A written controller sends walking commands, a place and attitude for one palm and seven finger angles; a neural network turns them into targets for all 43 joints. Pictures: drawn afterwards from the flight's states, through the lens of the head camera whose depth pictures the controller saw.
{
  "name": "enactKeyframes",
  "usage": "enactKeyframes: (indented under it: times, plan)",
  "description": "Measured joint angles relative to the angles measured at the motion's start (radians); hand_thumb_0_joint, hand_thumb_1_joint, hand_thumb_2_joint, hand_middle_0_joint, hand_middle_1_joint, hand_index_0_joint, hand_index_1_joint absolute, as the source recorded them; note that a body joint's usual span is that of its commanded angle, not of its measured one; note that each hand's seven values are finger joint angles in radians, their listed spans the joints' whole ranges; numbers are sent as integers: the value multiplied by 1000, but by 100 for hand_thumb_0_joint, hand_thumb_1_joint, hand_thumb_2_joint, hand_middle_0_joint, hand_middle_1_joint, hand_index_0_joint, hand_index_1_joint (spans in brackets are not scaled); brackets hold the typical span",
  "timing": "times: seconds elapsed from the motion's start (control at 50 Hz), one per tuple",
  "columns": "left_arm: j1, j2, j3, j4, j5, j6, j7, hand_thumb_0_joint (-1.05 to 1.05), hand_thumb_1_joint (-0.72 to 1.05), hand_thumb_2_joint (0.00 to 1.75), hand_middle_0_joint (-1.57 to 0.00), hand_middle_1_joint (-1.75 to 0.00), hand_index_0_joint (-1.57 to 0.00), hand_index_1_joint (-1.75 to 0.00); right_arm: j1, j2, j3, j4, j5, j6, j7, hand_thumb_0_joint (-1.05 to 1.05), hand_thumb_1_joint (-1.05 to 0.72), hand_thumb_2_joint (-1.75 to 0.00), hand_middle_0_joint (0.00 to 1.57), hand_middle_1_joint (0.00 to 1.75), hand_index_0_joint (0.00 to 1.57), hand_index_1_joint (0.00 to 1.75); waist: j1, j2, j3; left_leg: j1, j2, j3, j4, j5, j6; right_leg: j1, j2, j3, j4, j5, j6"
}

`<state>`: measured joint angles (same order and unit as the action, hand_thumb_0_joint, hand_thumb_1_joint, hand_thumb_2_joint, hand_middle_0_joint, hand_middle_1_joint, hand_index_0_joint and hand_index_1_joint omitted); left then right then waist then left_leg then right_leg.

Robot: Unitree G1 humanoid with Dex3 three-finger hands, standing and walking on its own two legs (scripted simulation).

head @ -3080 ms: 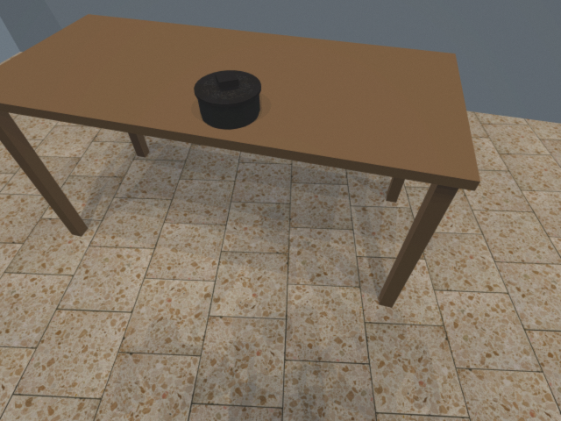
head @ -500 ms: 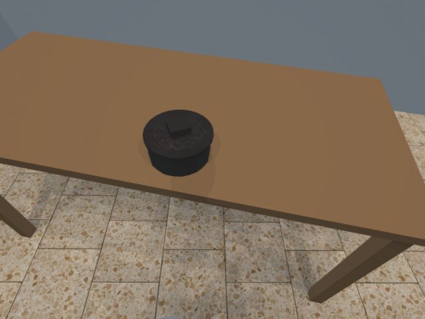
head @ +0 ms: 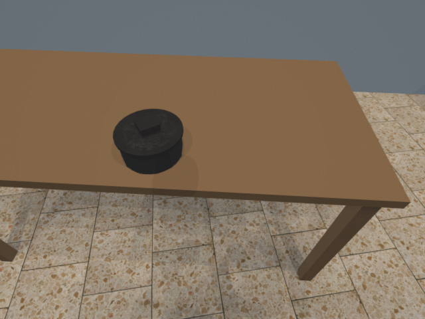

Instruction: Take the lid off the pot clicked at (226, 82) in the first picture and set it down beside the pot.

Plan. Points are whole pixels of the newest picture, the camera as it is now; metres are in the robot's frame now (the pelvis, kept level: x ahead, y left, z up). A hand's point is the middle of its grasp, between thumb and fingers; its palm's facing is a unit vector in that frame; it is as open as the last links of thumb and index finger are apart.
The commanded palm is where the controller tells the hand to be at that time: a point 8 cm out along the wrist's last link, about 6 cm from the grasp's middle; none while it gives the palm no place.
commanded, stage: come to a stop and stand still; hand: left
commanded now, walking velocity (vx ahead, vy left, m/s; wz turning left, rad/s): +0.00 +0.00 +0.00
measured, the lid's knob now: (147, 124) +0.54 +0.19 +0.05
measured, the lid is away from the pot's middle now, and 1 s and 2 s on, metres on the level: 0.00 0.00 0.00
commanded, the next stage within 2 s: look again from close up in 0.62 s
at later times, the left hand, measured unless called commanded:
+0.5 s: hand out of the picture -0.02 +0.14 -0.16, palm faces +0.06 -0.98 -0.19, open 7.3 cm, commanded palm none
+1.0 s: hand out of the picture -0.01 +0.16 -0.17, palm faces +0.04 -0.97 -0.23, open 7.4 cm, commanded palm none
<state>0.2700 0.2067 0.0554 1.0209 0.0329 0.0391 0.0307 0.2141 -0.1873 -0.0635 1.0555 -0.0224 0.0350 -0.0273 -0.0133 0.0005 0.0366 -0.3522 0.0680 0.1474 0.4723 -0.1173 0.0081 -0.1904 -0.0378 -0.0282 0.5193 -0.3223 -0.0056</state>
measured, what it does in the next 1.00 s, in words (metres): steps on the spot: left foot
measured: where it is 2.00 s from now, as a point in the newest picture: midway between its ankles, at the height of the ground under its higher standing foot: outside the picture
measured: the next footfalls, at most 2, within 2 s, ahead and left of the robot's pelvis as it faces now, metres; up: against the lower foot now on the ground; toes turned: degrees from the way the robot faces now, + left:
left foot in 0.22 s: +0.04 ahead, +0.11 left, +0.00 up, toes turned +2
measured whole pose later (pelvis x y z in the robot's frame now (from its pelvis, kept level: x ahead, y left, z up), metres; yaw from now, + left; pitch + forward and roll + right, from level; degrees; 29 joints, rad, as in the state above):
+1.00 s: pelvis -0.01 -0.01 +0.00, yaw +1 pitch +0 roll +0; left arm 0.29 0.15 0.00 1.07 0.02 -0.01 0.05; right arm 0.28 -0.16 -0.03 1.06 -0.02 -0.01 -0.03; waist -0.01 0.03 0.02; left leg -0.27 0.02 0.01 0.56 -0.28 -0.01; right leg -0.23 -0.01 -0.06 0.54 -0.31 -0.01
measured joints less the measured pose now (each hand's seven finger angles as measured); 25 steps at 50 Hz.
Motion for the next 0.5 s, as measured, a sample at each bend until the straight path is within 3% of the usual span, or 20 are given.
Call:
enactKeyframes:
  times: [0.06,0.1,0.16,0.22,0.24,0.32,0.5]
  plan:
    - [20,-27,-20,22,0,-1,5,0,91,90,-20,-30,-20,-29,49,-10,-3,28,4,21,6,1,-91,-90,20,30,20,30,-7,23,-16,-14,-13,-52,81,-188,-21,16,11,-9,-24,28,-5]
    - [34,-41,-26,37,-4,-4,8,0,91,90,-20,-30,-20,-29,79,-8,1,46,3,25,11,1,-91,-90,20,30,20,29,-1,21,-33,-18,-23,-84,165,-219,-22,27,17,-1,-60,46,-12]
    - [37,-59,-33,58,-11,-14,5,0,91,90,-20,-30,-20,-29,115,2,9,66,5,13,11,1,-91,-90,20,30,20,29,-9,25,-41,16,-23,-112,206,-209,-25,31,36,-3,-85,65,-18]
    - [24,-79,-43,75,-16,-29,4,0,91,90,-20,-30,-20,-29,142,12,23,85,7,-6,3,1,-91,-90,20,30,20,29,-19,44,-36,105,-13,-136,73,-126,-28,12,64,-24,-55,49,-20]
    - [14,-76,-42,87,-17,-29,9,1,92,90,-21,-30,-20,-29,144,22,28,99,8,-13,-2,1,-91,-90,20,30,20,29,-24,43,-31,124,-11,-146,37,-154,-29,6,67,-34,-41,40,-20]
    - [-13,-58,-37,110,-27,-35,10,2,94,90,-21,-30,-20,-29,134,77,57,133,8,-30,-11,1,-91,-90,20,30,20,29,-3,-11,-5,156,-30,-138,-22,-115,-39,24,49,-28,-67,60,-26]
    - [5,-80,-44,135,-24,-41,4,1,92,90,-20,-30,-20,-29,88,93,62,122,10,-36,-10,1,-90,-90,20,30,20,30,12,13,-7,179,-34,-144,-72,-75,-39,47,46,-34,-110,89,-24]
